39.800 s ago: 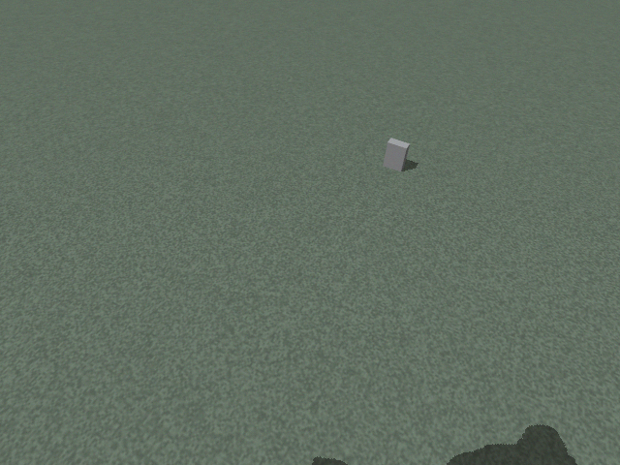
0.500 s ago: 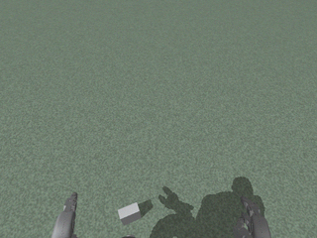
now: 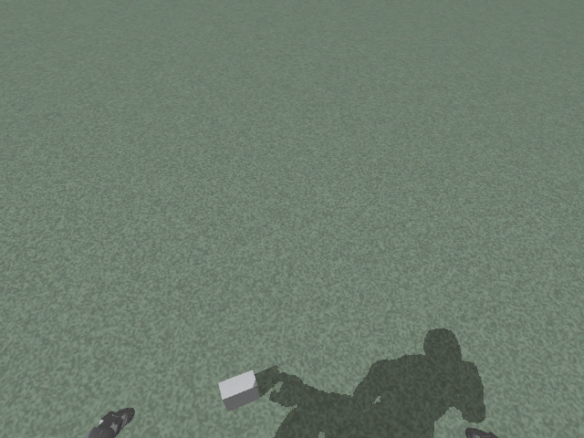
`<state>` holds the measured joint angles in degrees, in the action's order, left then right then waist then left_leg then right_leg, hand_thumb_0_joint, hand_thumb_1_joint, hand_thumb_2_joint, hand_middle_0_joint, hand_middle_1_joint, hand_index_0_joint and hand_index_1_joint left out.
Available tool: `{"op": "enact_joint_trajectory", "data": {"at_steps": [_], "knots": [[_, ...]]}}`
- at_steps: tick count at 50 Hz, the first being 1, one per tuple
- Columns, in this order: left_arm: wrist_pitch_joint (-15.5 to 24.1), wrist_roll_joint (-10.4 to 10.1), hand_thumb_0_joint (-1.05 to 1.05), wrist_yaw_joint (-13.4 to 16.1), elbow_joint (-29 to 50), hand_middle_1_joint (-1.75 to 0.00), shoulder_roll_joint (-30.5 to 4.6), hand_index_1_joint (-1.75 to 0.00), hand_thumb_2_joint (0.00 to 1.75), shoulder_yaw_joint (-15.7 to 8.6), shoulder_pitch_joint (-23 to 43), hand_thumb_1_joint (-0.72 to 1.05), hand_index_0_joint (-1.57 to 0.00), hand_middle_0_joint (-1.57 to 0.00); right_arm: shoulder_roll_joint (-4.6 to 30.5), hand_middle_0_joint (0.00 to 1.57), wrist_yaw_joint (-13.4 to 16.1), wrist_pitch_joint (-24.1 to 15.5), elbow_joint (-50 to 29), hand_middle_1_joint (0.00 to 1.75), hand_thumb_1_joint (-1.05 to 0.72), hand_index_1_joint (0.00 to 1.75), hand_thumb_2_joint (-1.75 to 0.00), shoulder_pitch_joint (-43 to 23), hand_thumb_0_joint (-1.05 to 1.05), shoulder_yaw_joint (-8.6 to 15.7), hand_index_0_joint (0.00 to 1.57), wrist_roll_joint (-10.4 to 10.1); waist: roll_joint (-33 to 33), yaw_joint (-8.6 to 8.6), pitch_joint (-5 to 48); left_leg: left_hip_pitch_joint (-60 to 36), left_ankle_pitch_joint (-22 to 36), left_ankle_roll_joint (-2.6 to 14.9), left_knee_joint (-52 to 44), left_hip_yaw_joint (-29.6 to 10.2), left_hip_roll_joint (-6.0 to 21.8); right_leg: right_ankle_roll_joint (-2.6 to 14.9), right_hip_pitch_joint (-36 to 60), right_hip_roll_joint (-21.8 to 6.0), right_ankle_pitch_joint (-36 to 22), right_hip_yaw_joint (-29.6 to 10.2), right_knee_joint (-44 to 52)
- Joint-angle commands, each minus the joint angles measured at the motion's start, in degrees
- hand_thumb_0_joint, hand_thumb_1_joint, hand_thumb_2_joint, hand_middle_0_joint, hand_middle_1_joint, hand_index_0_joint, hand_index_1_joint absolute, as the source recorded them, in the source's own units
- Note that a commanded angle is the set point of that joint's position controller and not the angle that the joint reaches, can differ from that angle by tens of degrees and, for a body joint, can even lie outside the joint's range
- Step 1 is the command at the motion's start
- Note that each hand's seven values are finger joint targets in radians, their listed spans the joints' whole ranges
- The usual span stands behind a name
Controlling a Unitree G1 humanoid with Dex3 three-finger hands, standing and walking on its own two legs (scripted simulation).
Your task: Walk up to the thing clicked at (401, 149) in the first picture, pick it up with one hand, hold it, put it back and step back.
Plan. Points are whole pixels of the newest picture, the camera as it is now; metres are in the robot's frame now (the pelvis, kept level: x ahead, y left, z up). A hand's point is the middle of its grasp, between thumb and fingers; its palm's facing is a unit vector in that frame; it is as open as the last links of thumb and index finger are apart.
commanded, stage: stand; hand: left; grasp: from the side
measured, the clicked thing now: (240, 391) +0.35 +0.16 -0.67
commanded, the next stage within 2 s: step back in 1.98 s
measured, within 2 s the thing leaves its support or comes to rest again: neither
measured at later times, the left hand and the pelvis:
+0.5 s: hand out of the picture +0.04 +0.25 -0.13, palm faces -0.01 -0.94 -0.34, open 7.4 cm; pelvis -0.01 +0.01 +0.03, yaw +0 degrees
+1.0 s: hand out of the picture +0.05 +0.24 -0.13, palm faces -0.03 -0.94 -0.33, open 7.4 cm; pelvis -0.01 +0.00 +0.03, yaw +0 degrees
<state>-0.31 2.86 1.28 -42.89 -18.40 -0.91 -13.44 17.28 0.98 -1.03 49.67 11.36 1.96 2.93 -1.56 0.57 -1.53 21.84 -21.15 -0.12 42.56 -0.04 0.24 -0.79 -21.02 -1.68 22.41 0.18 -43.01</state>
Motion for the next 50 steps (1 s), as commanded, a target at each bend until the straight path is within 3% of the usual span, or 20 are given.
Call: {"op": "enact_joint_trajectory", "data": {"at_steps": [1,4,11,15,25,30,32,50], "knots": [[2.7,-0.7,0.0,0.7,0.5,-0.3,-8.8,-0.3,0.9,-2.9,3.1,0.9,-0.2,-0.2,8.9,0.2,0.2,-1.8,-2.4,0.3,-0.9,0.3,-0.9,-3.2,0.0,2.4,0.2,-0.2,2.5,0.43,5.3,-5.6,13.5,3.32,-11.1,-5.7,3.7,3.52,5.6,-3.6,-15.2,-4.8,10.9],[2.6,-1.1,0.0,0.9,-3.4,-0.3,-9.3,-0.3,0.9,-2.7,3.4,0.9,-0.2,-0.2,9.5,0.2,0.4,-1.5,0.4,0.3,-0.9,0.3,-0.9,-2.6,0.0,2.2,0.2,-0.6,1.8,0.12,4.8,-8.0,16.9,2.84,-12.8,-5.4,4.0,3.49,7.6,-4.1,-18.4,-5.0,13.2],[1.7,-1.6,0.0,0.9,-11.1,-0.3,-9.2,-0.3,0.9,-1.9,4.2,0.9,-0.2,-0.2,11.1,0.2,0.6,-1.0,5.6,0.3,-0.9,0.3,-0.9,-4.1,0.0,1.6,0.2,-0.9,4.4,0.53,2.1,-10.8,14.0,2.34,-22.1,-7.2,5.8,1.93,11.6,-3.5,-14.5,-3.8,18.7],[1.8,-1.5,0.0,0.6,-14.3,-0.3,-10.4,-0.3,0.9,-1.9,5.2,0.9,-0.2,-0.2,11.6,0.2,0.6,-0.7,7.7,0.3,-0.9,0.3,-0.9,-4.4,0.0,1.5,0.2,-1.3,3.3,0.11,-0.3,-9.9,6.5,1.79,-26.0,-7.4,5.6,1.83,12.5,-3.7,-11.2,-4.0,21.4],[2.1,-1.4,0.0,0.3,-19.0,-0.3,-10.4,-0.3,0.9,-1.4,6.3,0.9,-0.2,-0.2,11.5,0.2,0.2,-0.5,10.9,0.3,-0.9,0.3,-0.9,-6.2,0.0,1.4,0.2,-1.6,1.2,0.01,-0.3,-12.8,7.8,1.38,-26.9,-6.6,5.3,1.36,12.4,-4.8,-10.7,-4.7,25.6],[2.1,-1.4,0.0,0.3,-20.0,-0.3,-11.2,-0.3,0.9,-1.4,7.1,0.9,-0.2,-0.2,11.6,0.2,-0.1,-0.2,11.9,0.3,-0.9,0.3,-0.9,-6.3,0.0,1.3,0.2,-1.6,0.2,-0.34,-1.0,-13.2,6.5,1.2,-26.6,-6.0,5.1,1.2,10.7,-4.9,-6.6,-5.2,27.4],[2.1,-1.6,0.0,0.3,-20.3,-0.3,-11.4,-0.3,0.9,-1.4,7.0,0.9,-0.2,-0.2,11.7,0.2,-0.1,0.0,12.4,0.3,-0.9,0.3,-0.9,-5.8,0.0,1.1,0.2,-1.6,1.5,-0.36,-1.4,-12.2,5.6,1.23,-26.8,-5.9,5.1,1.22,11.2,-4.9,-7.5,-5.4,27.5],[2.4,-1.8,0.0,0.1,-21.4,-0.3,-11.8,-0.3,0.9,-1.4,8.9,0.9,-0.2,-0.2,12.9,0.2,0.1,-0.5,13.3,0.3,-0.9,0.3,-0.9,-6.2,0.0,0.3,0.2,-2.1,1.1,-0.68,2.0,-15.2,16.2,1.35,-26.2,-5.0,6.4,1.15,15.3,-5.8,-18.9,-5.5,27.5]]}}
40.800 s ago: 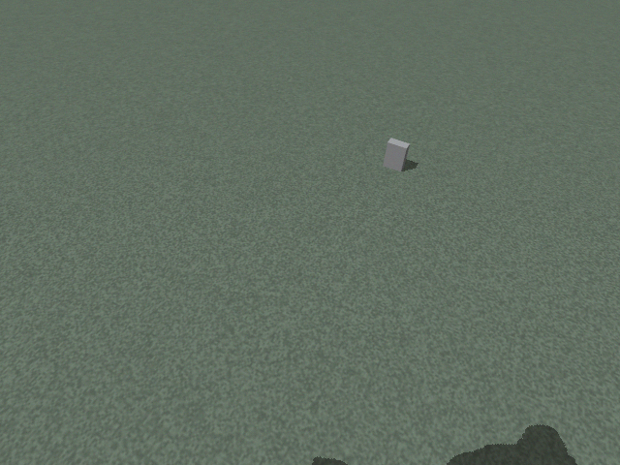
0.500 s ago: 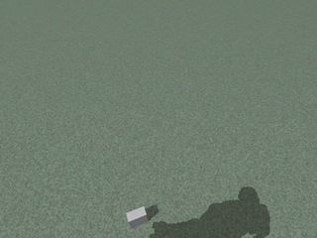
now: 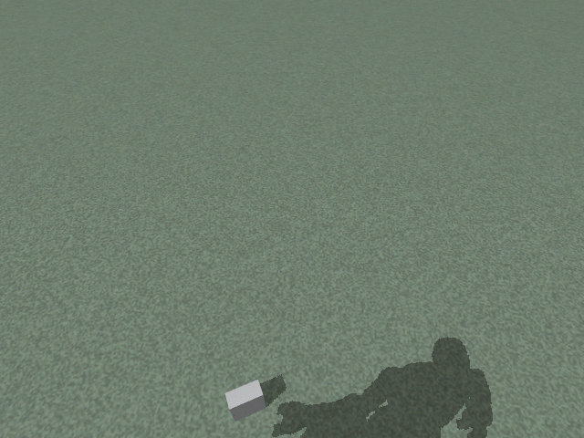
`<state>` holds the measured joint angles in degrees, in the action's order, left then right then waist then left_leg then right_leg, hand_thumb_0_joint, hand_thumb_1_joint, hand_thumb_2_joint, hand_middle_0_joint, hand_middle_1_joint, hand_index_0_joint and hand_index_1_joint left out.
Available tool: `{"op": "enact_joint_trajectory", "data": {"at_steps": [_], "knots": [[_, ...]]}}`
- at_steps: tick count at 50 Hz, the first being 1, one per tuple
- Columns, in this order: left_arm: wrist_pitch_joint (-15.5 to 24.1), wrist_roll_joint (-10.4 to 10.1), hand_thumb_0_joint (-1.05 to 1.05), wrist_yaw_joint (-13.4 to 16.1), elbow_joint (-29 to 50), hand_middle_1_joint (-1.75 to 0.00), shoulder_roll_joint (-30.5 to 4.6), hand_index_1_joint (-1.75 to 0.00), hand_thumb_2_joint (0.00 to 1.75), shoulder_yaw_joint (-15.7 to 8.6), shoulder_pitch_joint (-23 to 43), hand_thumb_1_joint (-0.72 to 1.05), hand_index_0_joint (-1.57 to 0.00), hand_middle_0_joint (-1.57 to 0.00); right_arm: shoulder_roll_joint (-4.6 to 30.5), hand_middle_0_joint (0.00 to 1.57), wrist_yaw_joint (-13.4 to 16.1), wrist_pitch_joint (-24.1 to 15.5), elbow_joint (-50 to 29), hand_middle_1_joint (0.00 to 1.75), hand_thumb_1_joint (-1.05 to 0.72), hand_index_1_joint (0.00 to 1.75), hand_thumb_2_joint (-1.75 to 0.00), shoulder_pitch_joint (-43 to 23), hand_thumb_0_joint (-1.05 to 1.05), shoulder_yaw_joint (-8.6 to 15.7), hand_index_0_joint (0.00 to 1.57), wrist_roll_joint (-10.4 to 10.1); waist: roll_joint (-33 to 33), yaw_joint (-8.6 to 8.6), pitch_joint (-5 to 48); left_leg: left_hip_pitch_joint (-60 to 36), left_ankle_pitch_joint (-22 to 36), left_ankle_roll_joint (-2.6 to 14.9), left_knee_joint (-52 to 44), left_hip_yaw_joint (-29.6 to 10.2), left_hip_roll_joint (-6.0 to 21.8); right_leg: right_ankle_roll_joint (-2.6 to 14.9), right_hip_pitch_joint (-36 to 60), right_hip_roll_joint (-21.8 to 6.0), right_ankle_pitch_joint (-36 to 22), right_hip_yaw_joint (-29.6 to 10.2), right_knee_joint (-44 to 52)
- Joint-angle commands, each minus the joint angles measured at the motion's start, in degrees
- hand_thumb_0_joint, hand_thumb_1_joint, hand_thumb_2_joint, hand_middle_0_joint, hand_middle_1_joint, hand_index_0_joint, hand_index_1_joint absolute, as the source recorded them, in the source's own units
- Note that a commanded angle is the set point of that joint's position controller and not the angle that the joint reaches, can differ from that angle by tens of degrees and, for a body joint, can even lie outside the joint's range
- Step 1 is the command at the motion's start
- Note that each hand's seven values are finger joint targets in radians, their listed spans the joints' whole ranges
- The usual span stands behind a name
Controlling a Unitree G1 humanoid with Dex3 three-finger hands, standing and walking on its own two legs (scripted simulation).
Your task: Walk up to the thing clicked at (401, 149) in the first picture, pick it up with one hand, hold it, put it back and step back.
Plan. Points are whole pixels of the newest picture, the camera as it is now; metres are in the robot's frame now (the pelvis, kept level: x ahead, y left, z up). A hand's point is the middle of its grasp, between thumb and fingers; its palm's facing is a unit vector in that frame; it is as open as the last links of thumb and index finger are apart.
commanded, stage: stand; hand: left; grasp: from the side
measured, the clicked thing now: (246, 401) +0.35 +0.16 -0.71
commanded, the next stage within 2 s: step back in 0.98 s
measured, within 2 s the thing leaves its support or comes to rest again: neither
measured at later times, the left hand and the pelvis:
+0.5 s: hand out of the picture +0.07 +0.25 -0.16, palm faces -0.03 -0.94 -0.33, open 7.4 cm; pelvis +0.01 +0.00 +0.00, yaw +0 degrees
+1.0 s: hand out of the picture +0.10 +0.25 -0.16, palm faces -0.03 -0.94 -0.33, open 7.4 cm; pelvis +0.02 +0.00 +0.00, yaw +0 degrees
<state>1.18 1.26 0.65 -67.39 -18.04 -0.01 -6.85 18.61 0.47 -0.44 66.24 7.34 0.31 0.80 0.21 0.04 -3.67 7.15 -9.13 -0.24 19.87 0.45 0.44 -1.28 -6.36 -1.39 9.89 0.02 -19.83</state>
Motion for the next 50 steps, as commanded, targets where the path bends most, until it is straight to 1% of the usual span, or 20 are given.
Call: {"op": "enact_joint_trajectory", "data": {"at_steps": [1,4,6,7,11,12,15,19,21,24,28,32,33,35,38,40,43,48,49,50], "knots": [[0.9,-0.3,0.0,0.7,3.2,-0.3,-12.4,-0.3,0.9,-2.4,2.6,0.9,-0.2,-0.2,11.7,0.2,0.6,-1.1,-3.2,0.3,-0.9,0.3,-0.9,-2.1,0.0,1.9,0.2,0.0,-0.4,-0.01,4.2,-0.4,4.3,1.57,-3.8,-5.5,6.2,1.7,1.2,-6.2,-6.7,-5.3,4.2],[0.6,-0.4,0.0,0.6,2.9,-0.3,-12.2,-0.3,0.9,-2.4,2.6,0.9,-0.2,-0.2,11.7,0.2,0.6,-1.0,-3.0,0.3,-0.9,0.3,-0.9,-2.5,0.0,1.9,0.2,0.1,-0.2,0.0,2.9,-0.2,2.3,1.35,-4.5,-5.5,6.4,1.8,0.1,-5.9,-3.7,-5.2,4.4],[0.5,-0.3,0.0,0.4,2.9,-0.3,-11.8,-0.3,0.9,-2.3,2.2,0.9,-0.2,-0.2,12.0,0.2,0.5,-1.0,-3.0,0.3,-0.9,0.3,-0.9,-2.4,0.0,1.9,0.2,0.1,0.5,0.0,1.4,1.3,-1.7,1.18,-5.3,-5.7,6.1,1.71,-1.0,-5.5,-0.8,-5.0,5.0],[0.4,-0.2,0.0,0.5,3.0,-0.3,-12.2,-0.3,0.9,-2.4,2.6,0.9,-0.2,-0.2,11.9,0.2,0.6,-1.0,-3.1,0.3,-0.9,0.3,-0.9,-2.7,0.0,2.0,0.2,0.2,0.1,0.06,1.9,1.1,-1.9,1.09,-5.5,-5.9,6.2,1.85,-0.8,-5.4,0.0,-5.0,4.7],[0.5,-0.2,0.0,0.3,3.4,-0.3,-12.3,-0.3,0.9,-2.4,2.6,0.9,-0.2,-0.2,12.1,0.2,0.4,-1.1,-3.3,0.3,-0.9,0.3,-0.9,-3.0,0.0,2.1,0.2,0.1,0.0,0.02,2.4,0.9,-2.0,1.19,-5.4,-5.8,6.3,1.92,-1.0,-5.5,-0.2,-5.1,4.9],[0.6,-0.2,0.0,0.3,3.5,-0.3,-12.3,-0.3,0.9,-2.4,2.7,0.9,-0.2,-0.2,12.3,0.2,0.4,-1.1,-3.3,0.3,-0.9,0.3,-0.9,-3.0,0.0,2.2,0.2,0.1,0.5,0.06,3.2,0.6,-1.4,1.37,-5.3,-5.8,6.5,1.99,-0.4,-5.8,-1.6,-5.4,5.0],[0.7,-0.3,0.0,0.3,3.7,-0.3,-12.4,-0.3,0.9,-2.4,3.0,0.9,-0.2,-0.2,11.9,0.2,0.3,-1.3,-3.2,0.3,-0.9,0.3,-0.9,-2.8,0.0,2.0,0.2,0.1,0.0,-0.06,3.7,0.4,0.3,1.26,-5.5,-5.7,6.5,2.0,0.1,-5.9,-2.1,-5.2,4.5],[0.5,-0.3,0.0,0.2,3.7,-0.3,-12.4,-0.3,0.9,-2.3,2.6,0.9,-0.2,-0.2,12.4,0.2,0.3,-1.3,-3.2,0.3,-0.9,0.3,-0.9,-3.0,0.0,2.2,0.2,0.1,0.3,-0.08,3.4,0.9,-1.9,1.18,-5.9,-5.8,6.5,2.11,-0.3,-5.8,-1.3,-5.2,4.6],[0.5,-0.4,0.0,0.1,3.8,-0.3,-12.4,-0.3,0.9,-2.3,2.5,0.9,-0.2,-0.2,12.4,0.2,0.4,-1.4,-3.1,0.3,-0.9,0.3,-0.9,-2.9,0.0,2.2,0.2,0.1,0.5,-0.1,3.9,0.1,-1.0,1.23,-5.9,-5.8,6.6,2.24,-0.2,-5.9,-2.7,-5.3,4.3],[0.7,-0.4,0.0,0.2,3.9,-0.3,-12.5,-0.3,0.9,-2.3,2.5,0.9,-0.2,-0.2,12.5,0.2,0.3,-1.6,-2.9,0.3,-0.9,0.3,-0.9,-2.6,0.0,2.1,0.2,0.0,-0.2,-0.21,4.8,-1.1,3.0,1.37,-5.0,-5.5,6.7,2.09,0.5,-6.2,-5.5,-5.5,4.3],[0.7,-0.5,0.0,0.3,4.0,-0.3,-12.8,-0.3,0.9,-2.2,2.4,0.9,-0.2,-0.2,12.4,0.2,0.4,-1.5,-2.9,0.3,-0.9,0.3,-0.9,-2.7,0.0,2.0,0.2,0.0,-0.7,-0.21,4.9,-1.6,5.3,1.46,-4.7,-5.3,6.8,2.02,0.4,-6.2,-6.5,-5.2,4.2],[0.7,-0.6,0.0,0.3,3.9,-0.3,-12.6,-0.3,0.9,-2.1,2.3,0.9,-0.2,-0.2,12.5,0.2,0.3,-1.4,-2.9,0.3,-0.9,0.3,-0.9,-2.9,0.0,2.0,0.2,0.0,-0.3,-0.25,4.5,-1.3,4.6,1.41,-4.7,-5.5,6.8,1.86,0.4,-6.1,-5.6,-5.0,4.4],[0.6,-0.6,0.0,0.3,4.0,-0.3,-12.9,-0.3,0.9,-2.2,2.3,0.9,-0.2,-0.2,12.6,0.2,0.3,-1.3,-2.8,0.3,-0.9,0.3,-0.9,-2.3,0.0,1.9,0.2,-0.1,-0.2,-0.46,3.7,-0.4,3.0,1.3,-5.1,-5.2,6.5,1.81,0.3,-6.2,-5.4,-5.3,4.9],[0.7,-0.6,0.0,0.2,4.0,-0.3,-12.9,-0.3,0.9,-2.2,2.1,0.9,-0.2,-0.2,12.4,0.2,0.3,-1.4,-3.0,0.3,-0.9,0.3,-0.9,-3.0,0.0,1.9,0.2,0.0,-0.5,-0.23,4.3,-1.4,5.4,1.24,-4.8,-5.4,6.7,1.88,0.2,-6.3,-6.6,-5.1,4.4],[0.6,-0.6,0.0,0.3,4.1,-0.3,-13.1,-0.3,0.9,-2.3,2.6,0.9,-0.2,-0.2,12.6,0.2,0.4,-1.4,-2.9,0.3,-0.9,0.3,-0.9,-2.4,0.0,2.0,0.2,0.0,-0.3,-0.46,4.3,-1.0,4.4,1.18,-4.9,-5.3,6.8,2.04,0.8,-6.3,-5.9,-5.1,4.4],[0.7,-0.5,0.0,0.3,4.4,-0.3,-12.9,-0.3,0.9,-2.2,2.3,0.9,-0.2,-0.2,12.8,0.2,0.4,-1.4,-3.1,0.3,-0.9,0.3,-0.9,-3.2,0.0,2.1,0.2,-0.1,0.0,-0.22,5.6,-2.3,8.0,1.42,-4.1,-5.2,7.2,2.02,1.3,-6.4,-8.6,-5.1,4.1],[0.8,-0.6,0.0,0.3,4.3,-0.3,-12.8,-0.3,0.9,-2.2,2.5,0.9,-0.2,-0.2,12.7,0.2,0.3,-1.5,-3.0,0.3,-0.9,0.3,-0.9,-3.1,0.0,1.9,0.2,-0.2,0.1,-0.25,5.1,-1.9,7.5,1.14,-4.6,-5.3,6.9,1.87,1.2,-6.3,-8.0,-4.9,4.2],[0.8,-0.7,0.0,0.3,4.5,-0.3,-12.9,-0.3,0.9,-2.1,2.4,0.9,-0.2,-0.2,12.8,0.2,0.3,-1.6,-3.1,0.3,-0.9,0.3,-0.9,-3.4,0.0,2.0,0.2,-0.2,-0.6,-0.2,5.7,-2.8,10.4,1.26,-4.0,-5.0,7.1,1.9,1.8,-6.5,-10.7,-4.8,4.0],[0.2,-2.0,0.0,0.4,7.0,-0.3,-17.4,-0.3,0.9,-4.5,2.4,0.9,-0.2,-0.2,16.1,0.2,0.1,-0.4,-5.0,0.3,-0.9,0.3,-0.9,-5.3,0.0,3.5,0.2,-0.6,-0.8,-0.44,0.4,0.8,18.2,2.46,1.7,-6.0,6.3,2.6,-3.1,-5.3,-19.9,-5.3,-1.2],[-0.1,-2.1,0.0,0.7,7.9,-0.3,-16.9,-0.3,0.9,-4.5,1.9,0.9,-0.2,-0.2,15.6,0.2,0.1,0.1,-5.8,0.3,-0.9,0.3,-0.9,-4.1,0.0,3.7,0.2,-1.0,-0.9,-0.7,2.2,0.4,20.8,2.94,3.4,-5.2,6.5,3.23,-2.8,-5.3,-21.5,-4.8,-3.0]]}}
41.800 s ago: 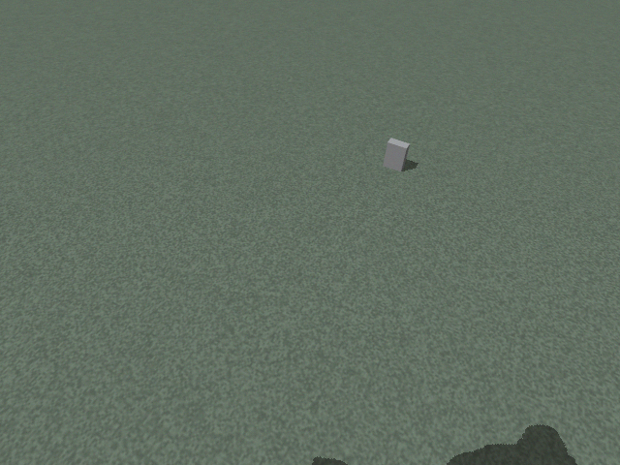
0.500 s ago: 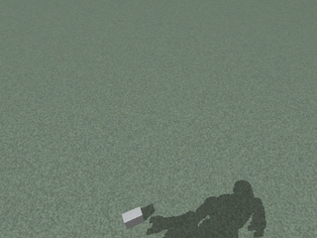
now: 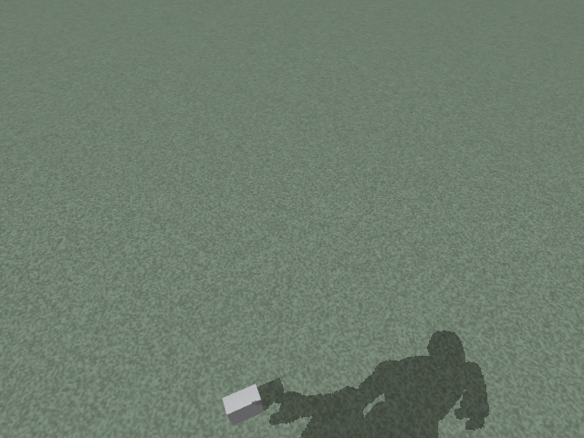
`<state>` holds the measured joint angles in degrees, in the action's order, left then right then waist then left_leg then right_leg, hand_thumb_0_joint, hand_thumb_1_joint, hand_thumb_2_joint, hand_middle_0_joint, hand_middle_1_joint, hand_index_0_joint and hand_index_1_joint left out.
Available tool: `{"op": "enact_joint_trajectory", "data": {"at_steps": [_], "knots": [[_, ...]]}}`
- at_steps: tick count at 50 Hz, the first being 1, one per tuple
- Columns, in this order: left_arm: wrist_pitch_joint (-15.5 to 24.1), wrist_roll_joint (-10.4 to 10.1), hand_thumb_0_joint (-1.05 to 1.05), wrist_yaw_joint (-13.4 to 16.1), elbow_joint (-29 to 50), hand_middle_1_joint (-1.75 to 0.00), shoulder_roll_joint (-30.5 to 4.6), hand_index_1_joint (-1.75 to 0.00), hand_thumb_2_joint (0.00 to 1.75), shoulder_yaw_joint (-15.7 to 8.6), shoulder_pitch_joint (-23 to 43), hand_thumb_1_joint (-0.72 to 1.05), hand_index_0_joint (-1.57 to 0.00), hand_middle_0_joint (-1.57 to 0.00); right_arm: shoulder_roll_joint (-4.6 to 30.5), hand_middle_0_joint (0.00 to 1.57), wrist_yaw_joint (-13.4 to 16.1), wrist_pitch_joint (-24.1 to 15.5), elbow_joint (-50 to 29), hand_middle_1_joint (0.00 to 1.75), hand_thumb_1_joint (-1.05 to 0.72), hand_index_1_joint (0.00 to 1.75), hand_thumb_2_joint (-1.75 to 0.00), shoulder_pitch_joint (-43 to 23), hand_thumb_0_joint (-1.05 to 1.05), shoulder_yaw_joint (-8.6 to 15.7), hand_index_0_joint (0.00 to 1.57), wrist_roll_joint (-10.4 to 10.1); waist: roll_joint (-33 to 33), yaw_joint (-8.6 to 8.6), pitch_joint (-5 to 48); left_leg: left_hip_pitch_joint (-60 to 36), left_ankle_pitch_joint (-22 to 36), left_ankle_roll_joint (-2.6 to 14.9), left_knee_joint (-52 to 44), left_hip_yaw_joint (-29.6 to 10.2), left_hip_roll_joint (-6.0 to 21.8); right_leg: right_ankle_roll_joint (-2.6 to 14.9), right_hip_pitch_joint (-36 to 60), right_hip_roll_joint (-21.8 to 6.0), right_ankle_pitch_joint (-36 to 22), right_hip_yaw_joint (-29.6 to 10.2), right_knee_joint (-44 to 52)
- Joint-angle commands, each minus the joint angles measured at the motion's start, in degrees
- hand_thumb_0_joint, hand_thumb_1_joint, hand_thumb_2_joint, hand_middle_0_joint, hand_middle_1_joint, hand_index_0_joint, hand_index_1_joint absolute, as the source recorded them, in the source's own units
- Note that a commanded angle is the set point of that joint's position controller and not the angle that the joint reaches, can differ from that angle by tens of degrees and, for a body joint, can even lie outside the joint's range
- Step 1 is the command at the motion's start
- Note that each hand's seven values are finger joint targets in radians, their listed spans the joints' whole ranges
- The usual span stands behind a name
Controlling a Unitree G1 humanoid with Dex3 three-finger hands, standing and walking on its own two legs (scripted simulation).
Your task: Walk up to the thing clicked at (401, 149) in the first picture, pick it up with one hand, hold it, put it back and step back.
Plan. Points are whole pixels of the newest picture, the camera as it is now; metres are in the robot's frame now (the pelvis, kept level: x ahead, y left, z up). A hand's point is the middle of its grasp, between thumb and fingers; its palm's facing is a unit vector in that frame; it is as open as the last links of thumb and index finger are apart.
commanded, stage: step back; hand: left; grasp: from the side
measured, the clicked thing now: (244, 405) +0.33 +0.16 -0.71
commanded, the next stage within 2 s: none
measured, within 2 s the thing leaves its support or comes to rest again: neither
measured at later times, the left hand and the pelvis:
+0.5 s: hand out of the picture +0.00 +0.24 -0.16, palm faces -0.02 -0.90 -0.43, open 7.4 cm; pelvis -0.09 -0.03 -0.02, yaw +1 degrees
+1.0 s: hand out of the picture -0.14 +0.28 -0.18, palm faces -0.02 -0.92 -0.39, open 7.4 cm; pelvis -0.22 +0.01 -0.02, yaw -1 degrees
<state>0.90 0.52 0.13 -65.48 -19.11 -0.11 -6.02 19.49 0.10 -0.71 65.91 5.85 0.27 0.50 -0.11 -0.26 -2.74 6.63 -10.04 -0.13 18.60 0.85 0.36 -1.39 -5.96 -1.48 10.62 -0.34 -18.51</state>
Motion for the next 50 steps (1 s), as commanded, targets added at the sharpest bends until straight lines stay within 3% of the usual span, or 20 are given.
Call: {"op": "enact_joint_trajectory", "data": {"at_steps": [1,7,12,13,14,15,16,17,20,26,30,32,33,34,35,36,39,40,46,50], "knots": [[-0.1,-1.4,0.0,1.3,6.6,-0.3,-14.9,-0.3,0.9,-4.4,0.9,0.9,-0.2,-0.2,14.6,0.2,0.4,0.6,-5.9,0.3,-0.9,0.3,-0.9,-2.2,0.0,3.8,0.2,-0.8,0.0,-0.54,1.4,1.4,21.6,3.2,4.7,-5.5,6.6,3.35,-3.7,-4.7,-21.0,-3.9,-5.1],[-1.4,-0.5,0.0,1.0,11.0,-0.3,-13.5,-0.3,0.9,-4.4,-0.3,0.9,-0.2,-0.2,16.4,0.2,0.1,2.1,-10.6,0.3,-0.9,0.3,-0.9,-3.5,0.0,5.6,0.2,-0.6,5.9,-0.81,7.4,5.2,16.2,8.46,5.8,-9.3,10.5,4.59,-4.5,-0.7,-7.3,-1.5,-17.3],[-2.3,0.3,0.0,0.6,11.4,-0.3,-13.8,-0.3,0.9,-5.4,-7.0,0.9,-0.2,-0.2,17.0,0.2,-0.1,3.0,-15.8,0.3,-0.9,0.3,-0.9,-7.4,0.0,6.4,0.2,-0.3,9.8,2.0,9.5,13.2,11.7,11.58,10.7,-11.4,13.1,5.08,-2.1,1.3,5.6,-1.1,-24.8],[-2.3,0.5,0.0,0.5,11.4,-0.3,-14.5,-0.3,0.9,-5.8,-8.5,0.9,-0.2,-0.2,16.4,0.2,-0.2,3.3,-16.7,0.3,-0.9,0.3,-0.9,-8.3,0.0,6.3,0.2,-0.4,7.9,2.91,9.2,15.8,7.7,10.43,14.6,-10.3,11.0,6.24,-1.7,-0.3,3.0,-3.3,-22.7],[-2.0,0.7,0.0,0.5,11.9,-0.3,-16.3,-0.3,0.9,-6.3,-8.6,0.9,-0.2,-0.2,14.5,0.2,-0.2,3.7,-17.3,0.3,-0.9,0.3,-0.9,-8.5,0.0,6.0,0.2,-0.7,-0.6,3.65,7.7,17.3,-2.4,6.37,24.7,-6.2,3.8,8.99,-4.5,-7.4,-2.7,-12.5,-10.8],[-1.4,1.1,0.0,0.5,13.3,-0.3,-21.7,-0.3,0.9,-7.6,-5.6,0.9,-0.2,-0.2,11.5,0.2,0.1,4.2,-17.6,0.3,-0.9,0.3,-0.9,-7.4,0.0,5.2,0.2,-0.9,-14.4,3.52,3.8,21.3,-20.3,2.01,39.0,-2.7,-8.2,13.53,-8.6,-18.3,-8.8,-28.0,2.0],[-0.9,1.8,0.0,0.9,16.0,-0.3,-23.8,-0.3,0.9,-7.8,-1.6,0.9,-0.2,-0.2,12.3,0.2,0.6,4.9,-16.7,0.3,-0.9,0.3,-0.9,-3.9,0.0,5.5,0.2,0.2,-12.3,2.28,2.3,19.4,-27.3,1.43,49.1,-10.5,-8.3,18.2,-15.2,-22.2,-7.0,-33.8,3.1],[-0.9,1.9,0.0,1.3,17.2,-0.3,-23.2,-0.3,0.9,-7.8,0.5,0.9,-0.2,-0.2,14.1,0.2,0.5,5.0,-15.5,0.3,-0.9,0.3,-0.9,-1.3,0.0,6.2,0.2,0.0,-10.7,0.88,1.5,18.5,-25.1,1.49,53.0,-11.5,-7.0,18.83,-17.3,-21.7,-4.4,-32.6,2.5],[-0.8,2.1,0.0,1.7,19.3,-0.3,-17.7,-0.3,0.9,-7.2,7.1,0.9,-0.2,-0.2,14.4,0.2,0.1,4.6,-13.1,0.3,-0.9,0.3,-0.9,5.3,0.0,6.3,0.2,-1.6,-7.4,-2.26,2.4,19.0,-16.5,0.91,54.9,-11.2,-7.5,12.4,-13.4,-11.8,-2.1,-15.8,-0.8],[-1.5,1.6,0.0,2.2,19.1,-0.3,-15.5,-0.3,0.9,-7.6,-2.7,0.9,-0.2,-0.2,14.4,0.2,0.9,3.8,-15.6,0.3,-0.9,0.3,-0.9,2.4,0.0,4.7,0.2,0.0,-8.3,3.83,7.2,23.6,-20.2,-1.64,39.1,-8.3,-5.0,13.79,4.9,-13.0,-6.8,-15.0,-5.2],[-2.3,1.2,0.0,2.1,21.1,-0.3,-17.7,-0.3,0.9,-8.0,0.1,0.9,-0.2,-0.2,14.6,0.2,0.6,3.4,-14.4,0.3,-0.9,0.3,-0.9,7.7,0.0,5.1,0.2,0.7,-14.3,0.8,8.4,12.5,-18.4,1.01,20.9,-4.4,-0.9,11.85,0.4,-14.4,-11.1,-14.0,-6.9],[-2.9,0.5,0.0,1.6,21.7,-0.3,-17.8,-0.3,0.9,-7.6,1.9,0.9,-0.2,-0.2,13.8,0.2,0.2,3.0,-12.2,0.3,-0.9,0.3,-0.9,12.8,0.0,5.6,0.2,1.1,-11.9,-1.99,9.0,3.8,-5.9,2.34,8.9,-0.2,-2.2,8.64,-5.9,-11.6,-8.2,-9.9,-11.0],[-3.3,0.5,0.0,1.4,21.9,-0.3,-15.6,-0.3,0.9,-6.9,-0.2,0.9,-0.2,-0.2,15.6,0.2,0.0,3.0,-12.6,0.3,-0.9,0.3,-0.9,11.4,0.0,6.2,0.2,1.8,-4.1,-1.12,7.0,1.8,-5.3,3.14,5.4,-7.3,1.0,5.92,-13.1,-7.5,0.6,-7.6,-15.1],[-3.2,0.2,0.0,1.6,23.1,-0.3,-12.9,-0.3,0.9,-6.2,0.5,0.9,-0.2,-0.2,20.7,0.2,-0.3,2.9,-14.4,0.3,-0.9,0.3,-0.9,8.8,0.0,7.2,0.2,2.8,11.7,-1.6,4.7,1.9,-3.1,8.17,-0.9,-27.0,14.5,2.42,-24.3,1.9,16.0,-1.7,-26.6],[-3.2,0.6,0.0,2.3,22.5,-0.3,-15.0,-0.3,0.9,-7.3,2.1,0.9,-0.2,-0.2,24.4,0.2,-0.6,2.9,-16.5,0.3,-0.9,0.3,-0.9,3.4,0.0,7.7,0.2,2.8,13.0,-1.74,2.3,10.7,-4.1,13.76,-3.3,-30.8,19.5,1.19,-24.2,7.8,26.1,-5.3,-38.9],[-3.1,1.3,0.0,2.7,22.1,-0.3,-15.4,-0.3,0.9,-7.7,3.8,0.9,-0.2,-0.2,24.9,0.2,-0.4,2.6,-17.2,0.3,-0.9,0.3,-0.9,1.6,0.0,7.8,0.2,2.3,15.6,-3.5,-0.1,20.2,-7.0,18.04,-6.4,-34.7,22.4,0.85,-20.1,8.1,27.0,-9.3,-48.6],[-3.0,-0.5,0.0,1.9,18.9,-0.3,-13.9,-0.3,0.9,-7.7,-3.4,0.9,-0.2,-0.2,16.1,0.2,0.6,1.8,-18.8,0.3,-0.9,0.3,-0.9,-5.5,0.0,5.3,0.2,2.7,6.8,3.55,-0.8,11.8,12.9,10.62,2.0,-14.1,10.7,2.42,-23.8,9.0,15.7,-12.5,-56.1],[-3.1,-0.6,0.0,1.9,19.0,-0.3,-13.8,-0.3,0.9,-7.6,-5.5,0.9,-0.2,-0.2,15.7,0.2,0.9,1.7,-19.1,0.3,-0.9,0.3,-0.9,-4.3,0.0,5.3,0.2,2.3,7.2,3.98,0.3,7.8,14.9,9.82,3.8,-12.7,10.3,2.61,-25.5,9.1,14.9,-11.6,-55.9],[-1.6,0.4,0.0,1.8,21.6,-0.3,-12.2,-0.3,0.9,-6.7,-2.2,0.9,-0.2,-0.2,15.3,0.2,1.5,1.8,-18.8,0.3,-0.9,0.3,-0.9,5.2,0.0,6.1,0.2,0.7,9.4,-2.28,4.6,-11.4,27.1,15.26,10.7,-13.9,14.1,-1.05,-26.7,5.4,19.8,-7.8,-37.9],[-0.9,0.4,0.0,1.4,20.5,-0.3,-11.5,-0.3,0.9,-6.6,-5.8,0.9,-0.2,-0.2,16.4,0.2,1.1,2.7,-20.1,0.3,-0.9,0.3,-0.9,3.6,0.0,6.5,0.2,0.6,11.7,-1.75,7.4,-7.8,23.3,12.3,13.7,-11.1,11.6,0.14,-16.2,3.2,14.9,-1.6,-18.0]]}}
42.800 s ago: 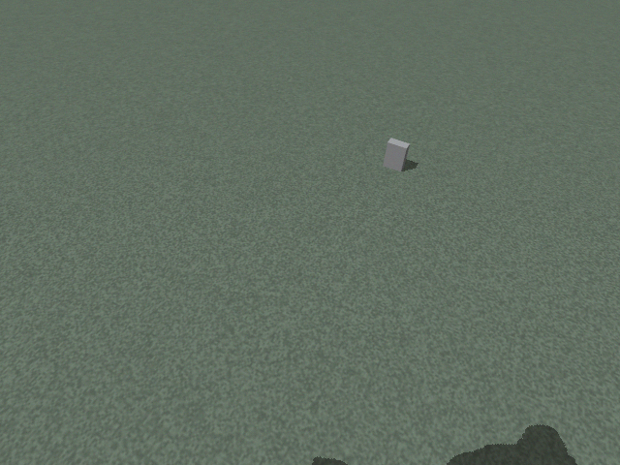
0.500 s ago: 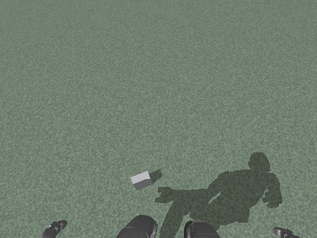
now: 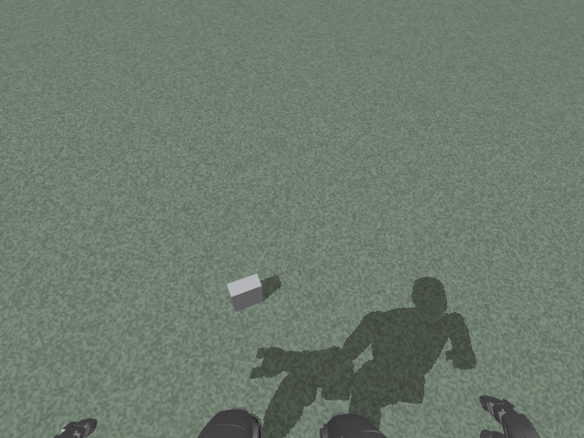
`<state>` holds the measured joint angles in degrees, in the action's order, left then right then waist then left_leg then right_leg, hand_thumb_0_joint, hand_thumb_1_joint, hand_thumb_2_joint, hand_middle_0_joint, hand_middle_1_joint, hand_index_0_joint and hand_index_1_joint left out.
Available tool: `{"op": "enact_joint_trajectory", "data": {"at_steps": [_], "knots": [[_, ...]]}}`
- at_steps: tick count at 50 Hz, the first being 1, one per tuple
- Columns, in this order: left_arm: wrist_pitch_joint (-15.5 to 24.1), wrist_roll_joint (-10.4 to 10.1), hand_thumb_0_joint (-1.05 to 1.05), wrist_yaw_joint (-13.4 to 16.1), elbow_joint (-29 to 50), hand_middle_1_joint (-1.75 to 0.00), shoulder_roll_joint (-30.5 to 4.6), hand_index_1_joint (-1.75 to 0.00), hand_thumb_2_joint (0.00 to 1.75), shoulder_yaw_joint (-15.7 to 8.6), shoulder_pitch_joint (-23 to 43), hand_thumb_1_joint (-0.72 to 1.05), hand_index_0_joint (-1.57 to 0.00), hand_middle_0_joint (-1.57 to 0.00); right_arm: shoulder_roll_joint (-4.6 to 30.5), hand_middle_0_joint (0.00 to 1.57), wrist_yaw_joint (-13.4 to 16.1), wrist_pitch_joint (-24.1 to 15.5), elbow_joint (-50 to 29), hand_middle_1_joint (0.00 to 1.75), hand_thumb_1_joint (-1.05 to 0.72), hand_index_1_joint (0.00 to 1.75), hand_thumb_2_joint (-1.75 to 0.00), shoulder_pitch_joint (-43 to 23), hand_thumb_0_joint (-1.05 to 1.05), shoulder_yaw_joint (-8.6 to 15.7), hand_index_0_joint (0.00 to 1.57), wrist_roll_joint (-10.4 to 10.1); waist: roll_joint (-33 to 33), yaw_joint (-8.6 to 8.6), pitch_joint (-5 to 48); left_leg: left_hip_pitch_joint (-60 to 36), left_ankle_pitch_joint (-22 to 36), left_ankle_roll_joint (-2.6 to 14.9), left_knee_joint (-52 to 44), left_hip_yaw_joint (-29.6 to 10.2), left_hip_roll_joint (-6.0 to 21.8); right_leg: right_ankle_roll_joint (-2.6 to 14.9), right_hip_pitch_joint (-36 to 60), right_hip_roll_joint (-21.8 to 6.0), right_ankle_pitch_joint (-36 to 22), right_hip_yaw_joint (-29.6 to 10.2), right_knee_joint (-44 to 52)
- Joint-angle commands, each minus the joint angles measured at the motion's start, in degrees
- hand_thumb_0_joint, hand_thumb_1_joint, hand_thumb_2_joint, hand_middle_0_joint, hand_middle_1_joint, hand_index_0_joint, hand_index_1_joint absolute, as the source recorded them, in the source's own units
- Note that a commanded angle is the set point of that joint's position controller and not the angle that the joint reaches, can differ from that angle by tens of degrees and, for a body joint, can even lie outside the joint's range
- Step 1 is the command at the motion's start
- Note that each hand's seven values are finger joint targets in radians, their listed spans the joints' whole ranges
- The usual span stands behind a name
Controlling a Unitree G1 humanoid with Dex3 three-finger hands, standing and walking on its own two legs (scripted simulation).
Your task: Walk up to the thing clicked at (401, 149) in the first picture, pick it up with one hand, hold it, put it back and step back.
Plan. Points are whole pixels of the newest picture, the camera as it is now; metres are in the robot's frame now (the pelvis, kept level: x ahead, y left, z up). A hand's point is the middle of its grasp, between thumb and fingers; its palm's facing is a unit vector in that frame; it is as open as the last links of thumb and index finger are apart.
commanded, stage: step back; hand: left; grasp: from the side
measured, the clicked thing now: (245, 293) +0.55 +0.16 -0.69
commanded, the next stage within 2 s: none
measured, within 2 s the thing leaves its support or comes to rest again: neither
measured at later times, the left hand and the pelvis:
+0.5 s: hand out of the picture -0.01 +0.28 -0.15, palm faces -0.01 -0.92 -0.39, open 7.4 cm; pelvis -0.16 +0.02 -0.01, yaw +0 degrees
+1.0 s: hand out of the picture -0.25 +0.25 -0.14, palm faces -0.06 -0.91 -0.41, open 7.4 cm; pelvis -0.33 -0.01 +0.00, yaw -4 degrees
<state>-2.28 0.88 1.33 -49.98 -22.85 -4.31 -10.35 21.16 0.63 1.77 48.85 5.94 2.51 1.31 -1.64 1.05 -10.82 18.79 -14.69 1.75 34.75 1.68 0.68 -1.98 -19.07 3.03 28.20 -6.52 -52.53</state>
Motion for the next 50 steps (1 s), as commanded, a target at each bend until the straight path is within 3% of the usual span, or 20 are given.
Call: {"op": "enact_joint_trajectory", "data": {"at_steps": [1,3,4,5,6,10,15,20,21,22,24,27,34,39,42,43,44,45,48,50], "knots": [[2.4,0.2,0.0,0.2,3.6,-0.3,-7.5,-0.3,0.9,-2.4,-4.0,0.9,-0.2,-0.2,15.2,0.2,0.4,0.5,-3.5,0.3,-0.9,0.3,-0.9,2.5,0.0,4.4,0.2,-0.5,12.6,-1.77,16.5,-17.9,26.2,9.65,-0.7,-11.7,11.1,1.35,1.2,-1.2,-8.2,5.7,23.0],[2.8,1.1,0.0,0.4,1.9,-0.3,-9.1,-0.3,0.9,-2.8,-6.9,0.9,-0.2,-0.2,14.1,0.2,0.2,0.9,-4.3,0.3,-0.9,0.3,-0.9,-0.3,0.0,4.0,0.2,-1.6,8.7,0.2,17.6,-9.1,16.8,6.08,1.6,-10.9,9.9,3.1,10.2,-2.3,-21.2,3.4,29.9],[3.0,1.8,0.0,0.4,2.4,-0.3,-12.6,-0.3,0.9,-3.8,-6.5,0.9,-0.2,-0.2,12.0,0.2,0.0,0.9,-4.9,0.3,-0.9,0.3,-0.9,-0.3,0.0,3.3,0.2,-1.9,-0.1,-0.25,17.0,0.7,6.2,2.83,6.2,-9.3,5.7,5.49,13.7,-9.4,-25.8,-8.6,29.0],[2.7,1.1,0.0,0.0,3.6,-0.3,-17.2,-0.3,0.9,-4.8,-3.4,0.9,-0.2,-0.2,10.0,0.2,0.3,0.9,-5.9,0.3,-0.9,0.3,-0.9,-2.9,0.0,2.8,0.2,-1.9,-11.8,1.12,12.7,7.3,-12.0,-0.78,15.3,-4.6,-4.6,14.05,7.9,-19.1,-27.2,-20.5,32.3],[2.9,1.8,0.0,0.2,6.1,-0.3,-20.1,-0.3,0.9,-5.0,1.2,0.9,-0.2,-0.2,11.8,0.2,1.0,1.4,-5.2,0.3,-0.9,0.3,-0.9,-2.6,0.0,3.8,0.2,-1.2,-15.6,1.85,10.4,4.1,-21.9,-2.28,29.2,-8.8,-4.7,20.71,-2.1,-26.8,-29.9,-28.1,33.5],[2.6,1.0,0.0,0.7,8.4,-0.3,-12.4,-0.3,0.9,-4.0,4.7,0.9,-0.2,-0.2,11.9,0.2,0.8,0.9,-2.0,0.3,-0.9,0.3,-0.9,2.7,0.0,3.3,0.2,-1.9,-5.6,-1.4,9.8,7.0,-14.8,-1.83,35.7,-11.6,-8.3,13.88,3.4,-15.5,-40.5,-8.3,27.0],[1.4,1.6,0.0,1.0,9.0,-0.3,-10.6,-0.3,0.9,-3.4,-0.2,0.9,-0.2,-0.2,10.7,0.2,1.5,0.1,-3.2,0.3,-0.9,0.3,-0.9,2.4,0.0,2.3,0.2,-1.5,-9.1,1.95,12.4,9.5,-15.6,-3.42,19.1,-7.4,-5.8,13.39,15.5,-13.5,-41.6,-6.7,24.0],[-0.3,0.3,0.0,0.4,10.3,-0.3,-12.0,-0.3,0.9,-2.8,2.7,0.9,-0.2,-0.2,10.7,0.2,1.1,-0.9,-0.4,0.3,-0.9,0.3,-0.9,9.6,0.0,3.8,0.2,0.0,-10.2,-1.52,16.4,-6.2,1.4,-1.37,-11.5,-1.5,-2.9,9.53,11.8,-12.4,-35.6,-5.7,16.4],[-0.8,0.1,0.0,0.3,10.8,-0.3,-10.4,-0.3,0.9,-2.3,1.8,0.9,-0.2,-0.2,12.1,0.2,1.1,-1.1,-0.8,0.3,-0.9,0.3,-0.9,9.1,0.0,4.4,0.2,0.7,-7.0,-0.99,15.9,-10.1,5.6,-0.22,-12.8,-7.8,0.3,6.92,4.7,-10.0,-27.5,-5.6,14.3],[-0.8,-0.2,0.0,0.2,11.2,-0.3,-8.0,-0.3,0.9,-1.8,1.1,0.9,-0.2,-0.2,17.3,0.2,0.9,-1.2,-1.6,0.3,-0.9,0.3,-0.9,7.6,0.0,5.4,0.2,1.9,8.0,-0.77,15.8,-14.2,13.7,4.0,-14.5,-24.6,13.3,3.85,-7.6,-1.9,-8.9,0.0,2.8],[-0.6,0.9,0.0,1.5,11.2,-0.3,-11.2,-0.3,0.9,-3.4,7.6,0.9,-0.2,-0.2,22.7,0.2,0.5,-1.5,-3.6,0.3,-0.9,0.3,-0.9,3.0,0.0,6.6,0.2,1.1,15.5,-4.26,10.8,2.4,13.3,17.15,-19.0,-37.7,25.3,2.13,-5.8,2.0,9.3,-5.5,-16.2],[-0.6,-0.6,0.0,0.5,7.7,-0.3,-10.3,-0.3,0.9,-3.4,0.4,0.9,-0.2,-0.2,14.4,0.2,1.1,-1.9,-4.6,0.3,-0.9,0.3,-0.9,-3.2,0.0,4.0,0.2,1.5,7.8,2.28,8.9,-3.7,24.4,9.38,-11.6,-15.5,11.9,2.97,-10.4,3.8,0.0,-6.9,-22.3],[0.3,0.5,0.0,-0.2,8.1,-0.3,-9.0,-0.3,0.9,-2.9,0.6,0.9,-0.2,-0.2,13.9,0.2,1.2,-1.5,-4.6,0.3,-0.9,0.3,-0.9,4.7,0.0,4.4,0.2,0.4,11.5,-2.87,13.1,-17.1,26.0,12.62,-7.5,-14.2,12.8,-0.97,-8.9,1.1,1.6,-1.4,-4.7],[0.8,0.6,0.0,-0.8,4.4,-0.3,-9.0,-0.3,0.9,-2.6,-5.3,0.9,-0.2,-0.2,16.4,0.2,0.6,0.1,-6.0,0.3,-0.9,0.3,-0.9,1.8,0.0,4.9,0.2,0.5,14.3,-1.09,17.1,-11.3,15.3,9.68,-5.3,-13.3,11.9,0.91,4.5,-1.7,-5.8,5.1,20.2],[0.8,1.8,0.0,-1.0,2.2,-0.3,-11.9,-0.3,0.9,-4.0,-9.1,0.9,-0.2,-0.2,14.2,0.2,0.3,1.0,-6.7,0.3,-0.9,0.3,-0.9,0.6,0.0,4.1,0.2,-0.2,6.2,1.11,15.7,4.8,-1.5,3.47,0.0,-11.4,6.9,5.28,13.7,-5.6,-8.5,-2.5,29.0],[0.8,2.1,0.0,-1.3,3.6,-0.3,-16.4,-0.3,0.9,-5.2,-7.7,0.9,-0.2,-0.2,10.9,0.2,0.5,0.8,-7.7,0.3,-0.9,0.3,-0.9,0.1,0.0,3.3,0.2,-0.6,-7.8,1.69,11.9,14.4,-14.8,-0.37,11.8,-6.7,-4.1,9.93,10.5,-16.8,-6.3,-18.3,33.3],[0.7,2.5,0.0,-1.0,6.2,-0.3,-21.9,-0.3,0.9,-5.9,-1.3,0.9,-0.2,-0.2,12.0,0.2,1.8,0.8,-7.7,0.3,-0.9,0.3,-0.9,-2.1,0.0,4.1,0.2,-0.2,-16.8,3.77,8.7,10.1,-21.3,-2.26,25.7,-7.8,-5.5,18.97,-5.2,-27.5,-6.3,-28.6,38.5],[0.9,1.9,0.0,-0.7,7.4,-0.3,-20.4,-0.3,0.9,-5.6,3.1,0.9,-0.2,-0.2,14.4,0.2,1.9,0.8,-6.6,0.3,-0.9,0.3,-0.9,-1.0,0.0,5.1,0.2,-0.4,-14.2,1.37,4.7,6.4,-19.2,-2.14,32.7,-12.0,-3.1,19.28,-14.0,-28.2,-4.5,-28.3,40.3],[1.2,1.6,0.0,-0.2,8.7,-0.3,-12.2,-0.3,0.9,-3.9,8.6,0.9,-0.2,-0.2,12.1,0.2,1.3,0.6,-2.8,0.3,-0.9,0.3,-0.9,5.3,0.0,3.5,0.2,-1.3,-5.3,-3.27,5.8,7.4,-10.7,-1.84,34.7,-10.9,-8.5,11.26,-5.1,-14.1,-23.2,-4.4,30.1],[1.0,2.0,0.0,-0.3,8.8,-0.3,-11.9,-0.3,0.9,-4.1,5.2,0.9,-0.2,-0.2,11.4,0.2,1.7,-0.1,-2.7,0.3,-0.9,0.3,-0.9,6.0,0.0,2.8,0.2,-1.0,-7.3,-0.72,8.3,7.8,-11.3,-2.96,32.7,-9.0,-8.3,11.59,-0.1,-12.8,-25.2,-3.3,27.9]]}}
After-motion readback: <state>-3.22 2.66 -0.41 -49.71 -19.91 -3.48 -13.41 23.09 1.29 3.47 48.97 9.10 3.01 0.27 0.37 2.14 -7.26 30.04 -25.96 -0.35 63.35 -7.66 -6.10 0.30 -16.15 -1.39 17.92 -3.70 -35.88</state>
